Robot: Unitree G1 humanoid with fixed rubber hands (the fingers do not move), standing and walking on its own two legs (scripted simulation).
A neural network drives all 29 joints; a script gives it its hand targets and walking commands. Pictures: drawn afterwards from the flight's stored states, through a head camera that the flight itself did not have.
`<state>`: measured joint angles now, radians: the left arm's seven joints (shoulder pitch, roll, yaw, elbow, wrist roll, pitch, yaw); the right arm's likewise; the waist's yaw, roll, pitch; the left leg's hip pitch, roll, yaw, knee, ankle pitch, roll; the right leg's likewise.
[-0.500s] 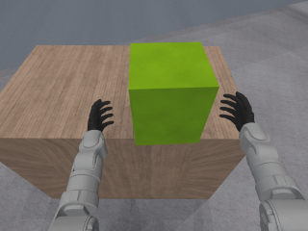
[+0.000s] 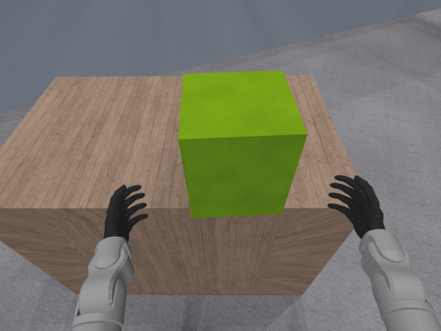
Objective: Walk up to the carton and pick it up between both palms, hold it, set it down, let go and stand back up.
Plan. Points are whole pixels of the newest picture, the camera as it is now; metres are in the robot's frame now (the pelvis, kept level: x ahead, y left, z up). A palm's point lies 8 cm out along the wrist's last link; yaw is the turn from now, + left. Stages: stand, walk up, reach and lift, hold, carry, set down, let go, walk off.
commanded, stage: set down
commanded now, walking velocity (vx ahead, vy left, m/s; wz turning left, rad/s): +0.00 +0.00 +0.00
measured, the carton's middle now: (235, 147) +0.47 +0.00 +0.06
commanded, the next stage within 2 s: let go in 1.84 s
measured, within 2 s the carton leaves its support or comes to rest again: neither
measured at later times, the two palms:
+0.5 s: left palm (107, 273) +0.20 +0.22 +0.04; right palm (383, 263) +0.22 -0.23 +0.05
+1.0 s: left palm (106, 281) +0.20 +0.22 +0.01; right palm (372, 265) +0.23 -0.23 +0.02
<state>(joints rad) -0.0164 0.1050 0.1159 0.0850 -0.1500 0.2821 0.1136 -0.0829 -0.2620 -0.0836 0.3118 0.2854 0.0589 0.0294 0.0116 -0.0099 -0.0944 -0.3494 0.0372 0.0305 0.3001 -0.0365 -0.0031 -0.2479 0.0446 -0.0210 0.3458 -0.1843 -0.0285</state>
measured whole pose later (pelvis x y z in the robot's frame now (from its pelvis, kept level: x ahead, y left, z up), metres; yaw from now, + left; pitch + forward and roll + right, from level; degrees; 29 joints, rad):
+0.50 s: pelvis +0.01 -0.01 +0.00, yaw +0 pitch +1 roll +0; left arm 0.31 0.13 0.09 -0.10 -0.17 0.29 0.09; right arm 0.27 -0.26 -0.05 -0.02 0.30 0.14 0.01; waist 0.01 -0.01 -0.08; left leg -0.24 0.03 0.03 0.27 -0.05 -0.01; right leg -0.15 0.04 -0.02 0.35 -0.21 -0.03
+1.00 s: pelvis +0.02 +0.00 +0.00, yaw +0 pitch +2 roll +1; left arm 0.37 0.15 0.07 -0.07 -0.11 0.22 0.03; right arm 0.32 -0.26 -0.04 -0.01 0.25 0.12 0.04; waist 0.01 -0.02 -0.02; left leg -0.24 0.02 0.03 0.28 -0.07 -0.01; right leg -0.14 0.03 -0.02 0.34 -0.23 -0.03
